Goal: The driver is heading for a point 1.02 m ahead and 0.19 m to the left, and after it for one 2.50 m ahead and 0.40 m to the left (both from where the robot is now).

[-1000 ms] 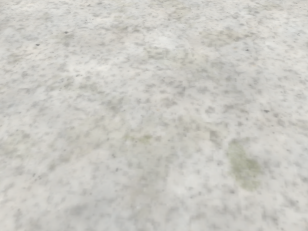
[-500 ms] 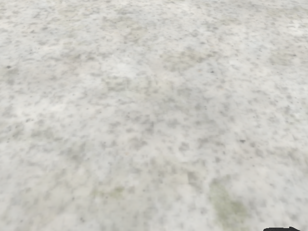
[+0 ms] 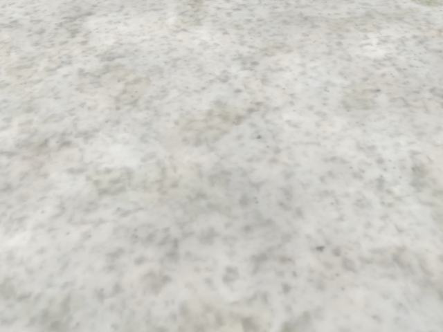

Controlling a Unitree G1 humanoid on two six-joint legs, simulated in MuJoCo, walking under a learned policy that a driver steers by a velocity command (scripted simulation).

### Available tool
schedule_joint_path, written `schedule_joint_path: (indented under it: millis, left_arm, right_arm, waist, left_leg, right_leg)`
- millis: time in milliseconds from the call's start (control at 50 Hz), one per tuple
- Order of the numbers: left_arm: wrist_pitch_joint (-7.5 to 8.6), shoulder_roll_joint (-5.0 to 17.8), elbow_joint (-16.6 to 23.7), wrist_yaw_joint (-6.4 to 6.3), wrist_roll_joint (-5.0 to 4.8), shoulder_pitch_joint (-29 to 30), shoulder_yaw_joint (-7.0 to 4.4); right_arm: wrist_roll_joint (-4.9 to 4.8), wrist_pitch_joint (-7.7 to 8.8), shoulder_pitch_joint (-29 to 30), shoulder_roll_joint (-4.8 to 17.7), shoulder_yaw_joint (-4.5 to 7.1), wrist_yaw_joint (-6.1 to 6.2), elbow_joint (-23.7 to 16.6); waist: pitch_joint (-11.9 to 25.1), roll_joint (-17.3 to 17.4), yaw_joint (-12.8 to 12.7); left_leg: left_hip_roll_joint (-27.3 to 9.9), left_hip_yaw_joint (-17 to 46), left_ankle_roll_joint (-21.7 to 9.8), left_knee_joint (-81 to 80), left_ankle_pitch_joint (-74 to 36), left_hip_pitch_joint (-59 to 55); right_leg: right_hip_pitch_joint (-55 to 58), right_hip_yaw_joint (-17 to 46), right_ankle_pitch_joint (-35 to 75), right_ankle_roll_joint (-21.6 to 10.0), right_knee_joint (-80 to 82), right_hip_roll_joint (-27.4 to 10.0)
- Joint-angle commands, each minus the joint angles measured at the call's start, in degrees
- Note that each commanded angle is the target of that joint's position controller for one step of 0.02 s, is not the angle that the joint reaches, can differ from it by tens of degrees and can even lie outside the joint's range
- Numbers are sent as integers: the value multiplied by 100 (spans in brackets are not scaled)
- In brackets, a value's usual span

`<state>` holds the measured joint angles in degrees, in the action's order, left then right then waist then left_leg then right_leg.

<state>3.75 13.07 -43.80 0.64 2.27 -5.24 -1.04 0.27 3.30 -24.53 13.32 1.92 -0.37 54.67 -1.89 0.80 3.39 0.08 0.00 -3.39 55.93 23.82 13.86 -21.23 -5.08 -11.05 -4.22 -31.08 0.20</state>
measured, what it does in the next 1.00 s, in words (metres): walks ahead: left foot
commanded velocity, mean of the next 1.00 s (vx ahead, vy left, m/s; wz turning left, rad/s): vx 0.50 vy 0.00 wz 0.22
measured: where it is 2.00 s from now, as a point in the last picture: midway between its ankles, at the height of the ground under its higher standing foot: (177, 170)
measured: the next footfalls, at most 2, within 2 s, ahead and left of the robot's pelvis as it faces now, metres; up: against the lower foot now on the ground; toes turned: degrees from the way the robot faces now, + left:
left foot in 0.46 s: +0.36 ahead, +0.13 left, +0.00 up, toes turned +20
right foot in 1.02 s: +0.70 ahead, +0.08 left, +0.00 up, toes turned +9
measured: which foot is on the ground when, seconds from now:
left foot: up 0.00-0.44, down 0.46-1.00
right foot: down 0.00-0.44, up 0.46-1.00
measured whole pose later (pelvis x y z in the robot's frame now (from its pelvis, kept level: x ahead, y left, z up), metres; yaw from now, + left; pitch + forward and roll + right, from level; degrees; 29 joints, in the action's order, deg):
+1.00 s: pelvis +0.53 +0.11 -0.01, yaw +13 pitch +1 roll +1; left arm 1.8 13.2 -46.4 2.1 1.6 -6.2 -1.7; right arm 1.8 4.3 -22.4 13.2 1.6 1.6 56.5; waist -2.8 -0.6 2.1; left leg 4.5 -7.2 -4.1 14.9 24.2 -9.7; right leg -28.5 -6.0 -7.5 -7.1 -32.9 1.4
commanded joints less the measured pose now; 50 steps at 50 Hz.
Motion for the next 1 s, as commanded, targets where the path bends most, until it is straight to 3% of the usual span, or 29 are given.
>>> schedule_joint_path:
  millis: [20,60,120,220,280,340,400,420,440,460,480,500,520,540,560,600,640,680,800,900,960,980,1000]
  left_arm:
    - [47,596,-105,-44,-90,-970,-209]
    - [144,481,-207,-75,-98,-953,-179]
    - [266,583,-366,-92,-143,-1176,-233]
    - [264,510,-604,-118,-128,-1502,-221]
    - [255,638,-740,-157,-128,-1736,-246]
    - [190,755,-896,-202,-112,-1978,-274]
    - [83,976,-946,-258,-84,-1924,-323]
    - [20,1067,-946,-263,-75,-1901,-348]
    - [-34,1122,-912,-253,-94,-1855,-359]
    - [-34,1022,-758,-229,-95,-1814,-327]
    - [10,308,-341,-80,-143,-2055,-190]
    - [86,840,-164,-65,-105,-1194,-290]
    - [172,769,-8,-40,-181,-839,-261]
    - [222,730,-111,-50,-196,-1007,-237]
    - [167,697,-214,-60,-127,-1119,-242]
    - [-63,590,-326,-29,26,-1427,-224]
    - [-185,466,-375,43,24,-1467,-203]
    - [-226,476,-274,78,-21,-1049,-209]
    - [-205,454,-39,131,-138,-65,-189]
    - [-158,380,178,184,-85,475,-126]
    - [-155,484,82,138,-69,-30,-175]
    - [-140,590,-61,116,-60,-550,-226]
    - [-102,730,-295,94,-34,-1312,-305]
  right_arm:
    - [24,3,159,563,169,-24,-388]
    - [143,-144,40,409,167,-103,-297]
    - [137,-231,457,309,191,-187,-455]
    - [139,-234,1471,175,135,-280,-830]
    - [158,-226,2106,116,59,-347,-1078]
    - [181,-226,2411,194,56,-369,-1255]
    - [203,-239,2051,345,131,-306,-1216]
    - [203,-220,1597,446,191,-276,-1100]
    - [234,-169,852,591,286,-227,-875]
    - [306,-147,-39,1061,465,-134,-640]
    - [243,-181,161,1739,623,-64,-742]
    - [70,-257,-80,1653,611,-38,-776]
    - [42,-274,290,1480,562,16,-707]
    - [23,-247,593,1114,468,28,-711]
    - [18,-196,866,902,402,38,-739]
    - [-18,-60,1006,671,300,29,-738]
    - [-23,67,783,720,287,2,-583]
    - [3,118,555,814,295,-14,-475]
    - [68,186,178,749,209,11,-286]
    - [114,199,-20,672,119,150,-66]
    - [147,187,135,893,132,247,-18]
    - [174,147,199,986,154,270,-28]
    - [178,103,270,1063,173,271,-66]
  waist:
    - [130,-606,-486]
    - [-8,-678,-296]
    - [-92,-482,-223]
    - [-322,-449,-343]
    - [-422,-451,-499]
    - [-456,-420,-554]
    - [-89,-619,-316]
    - [196,-644,-119]
    - [628,-520,214]
    - [1187,-21,596]
    - [1588,1385,92]
    - [1674,357,465]
    - [811,190,267]
    - [396,-148,-29]
    - [182,-258,-266]
    - [253,-125,-515]
    - [215,-43,-562]
    - [1,63,-431]
    - [-281,198,-72]
    - [-481,177,28]
    - [-94,430,-300]
    - [197,504,-535]
    - [594,486,-861]
  left_leg:
    - [-459,301,-116,887,-475,2061]
    - [-502,253,-27,789,-752,1734]
    - [-548,216,34,716,-1264,2184]
    - [-538,-23,113,-441,-2236,2579]
    - [-456,-398,12,-1347,-2519,2309]
    - [-316,-649,-215,-1829,-2132,2196]
    - [190,-976,-561,-2000,-1236,1438]
    - [405,-1009,-709,-2109,-959,918]
    - [572,-920,-887,-2512,-1048,-91]
    - [-122,173,-1199,-2863,-595,-1533]
    - [-1882,3320,-2148,-3239,-746,-3311]
    - [-1955,4121,-2162,-3912,-766,-3257]
    - [-1844,3155,-1936,-4032,-1191,-2577]
    - [-1617,2550,-1658,-4129,-1923,-1782]
    - [-1317,2022,-1436,-4201,-2551,-1221]
    - [-999,1436,-1293,-4356,-3200,-671]
    - [-884,1047,-1214,-4541,-3558,-573]
    - [-837,806,-1042,-4731,-3585,-654]
    - [-837,141,-553,-4936,-3686,-1341]
    - [-1096,-315,-446,-4782,-4643,-2084]
    - [-1212,-600,-295,-3687,-7281,-2425]
    - [-1242,-667,-275,-2896,-7853,-2454]
    - [-1216,-734,-262,-1813,-7586,-2194]
  right_leg:
    - [1755,1963,-392,-565,2083,-1761]
    - [1314,1286,272,-409,2274,-1513]
    - [1453,708,1004,-445,2411,-1483]
    - [1641,-115,1639,-414,2402,-1323]
    - [1826,-442,2017,-371,2353,-1393]
    - [2425,-658,2786,-309,2037,-1546]
    - [2849,-931,5196,-212,906,-1596]
    - [2852,-974,5600,-207,101,-1596]
    - [2466,-1039,5157,-130,-1063,-1540]
    - [1294,-1061,3450,58,-2764,-1375]
    - [-1439,-741,-2029,437,-4899,-136]
    - [-2119,534,-1864,416,-5267,-4]
    - [-2392,670,-1174,347,-4932,-379]
    - [-2011,623,-776,320,-4323,-591]
    - [-1600,625,-691,350,-3934,-712]
    - [-940,599,-639,459,-3526,-768]
    - [-927,454,-399,504,-3179,-766]
    - [-1286,397,93,494,-2789,-832]
    - [-1800,471,1173,295,-1515,-551]
    - [-1709,103,1079,27,-542,-228]
    - [-845,-292,249,-307,-329,251]
    - [-360,-342,-44,-445,-261,430]
    - [487,-253,-50,-606,50,543]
